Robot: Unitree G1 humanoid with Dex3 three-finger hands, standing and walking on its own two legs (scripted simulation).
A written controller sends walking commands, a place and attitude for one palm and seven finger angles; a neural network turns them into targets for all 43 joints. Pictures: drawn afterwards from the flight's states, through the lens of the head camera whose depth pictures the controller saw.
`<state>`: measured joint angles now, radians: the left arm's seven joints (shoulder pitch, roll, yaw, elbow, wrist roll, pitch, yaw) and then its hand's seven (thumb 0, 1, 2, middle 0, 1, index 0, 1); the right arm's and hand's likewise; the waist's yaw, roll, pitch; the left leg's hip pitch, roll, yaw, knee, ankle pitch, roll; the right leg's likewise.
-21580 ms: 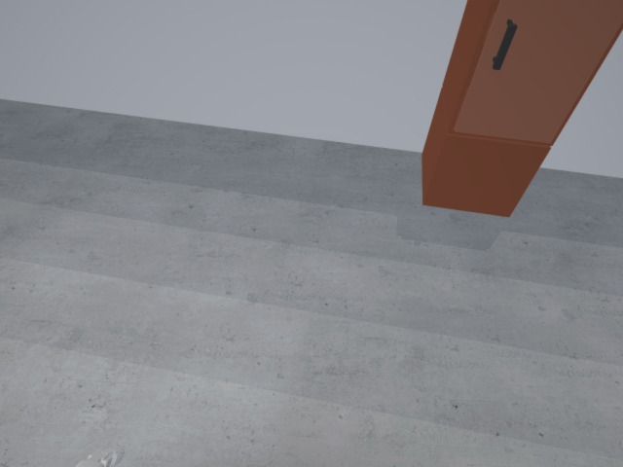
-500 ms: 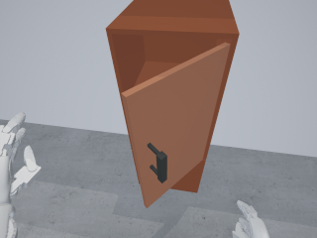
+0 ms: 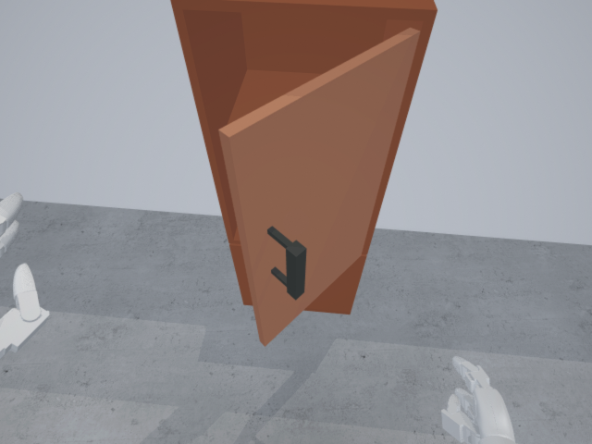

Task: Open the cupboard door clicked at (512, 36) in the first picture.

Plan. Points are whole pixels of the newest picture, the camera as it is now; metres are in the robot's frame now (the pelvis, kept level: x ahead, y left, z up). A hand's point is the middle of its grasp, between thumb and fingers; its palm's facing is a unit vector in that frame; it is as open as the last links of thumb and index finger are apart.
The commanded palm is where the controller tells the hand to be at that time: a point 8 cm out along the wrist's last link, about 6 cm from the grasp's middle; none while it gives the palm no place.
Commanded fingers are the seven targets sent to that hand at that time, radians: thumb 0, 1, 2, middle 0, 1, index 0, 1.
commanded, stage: step back with the hand held close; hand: left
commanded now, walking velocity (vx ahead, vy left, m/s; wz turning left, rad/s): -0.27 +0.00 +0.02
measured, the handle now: (286, 263) +0.38 +0.05 -0.01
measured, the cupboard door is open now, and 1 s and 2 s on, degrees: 51 51 51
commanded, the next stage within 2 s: stop stepping back and stand still in 1.10 s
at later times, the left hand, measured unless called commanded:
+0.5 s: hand out of the picture +0.14 +0.27 +0.16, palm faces +0.48 -0.70 -0.53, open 7.5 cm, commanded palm +0.07 +0.30 +0.18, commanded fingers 0.00 0.90 0.90 -0.20 -0.30 -0.20 -0.30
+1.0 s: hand out of the picture +0.09 +0.23 +0.16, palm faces +0.37 -0.79 -0.49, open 7.5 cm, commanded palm +0.01 +0.28 +0.18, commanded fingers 0.00 0.90 0.90 -0.20 -0.30 -0.20 -0.30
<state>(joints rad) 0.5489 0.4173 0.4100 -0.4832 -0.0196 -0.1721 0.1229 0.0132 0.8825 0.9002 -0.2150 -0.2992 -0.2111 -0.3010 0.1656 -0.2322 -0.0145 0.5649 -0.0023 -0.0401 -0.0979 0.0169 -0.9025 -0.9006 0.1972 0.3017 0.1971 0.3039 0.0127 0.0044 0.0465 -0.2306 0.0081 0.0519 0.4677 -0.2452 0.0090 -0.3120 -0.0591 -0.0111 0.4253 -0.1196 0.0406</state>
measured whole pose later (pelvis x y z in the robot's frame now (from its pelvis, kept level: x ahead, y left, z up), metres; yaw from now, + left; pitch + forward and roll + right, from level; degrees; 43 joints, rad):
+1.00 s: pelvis -0.13 -0.02 +0.00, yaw +0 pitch +4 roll -1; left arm 0.50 0.42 0.40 -0.53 -0.02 -0.24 0.13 0.01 0.88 0.90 -0.21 -0.30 -0.21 -0.30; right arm 0.09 -0.18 0.01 0.66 -0.01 -0.12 -0.07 0.02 -0.90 -0.90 0.20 0.30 0.20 0.30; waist 0.03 -0.01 0.03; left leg -0.48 0.03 0.01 0.62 -0.23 0.00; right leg -0.21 0.08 0.04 0.46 -0.31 -0.03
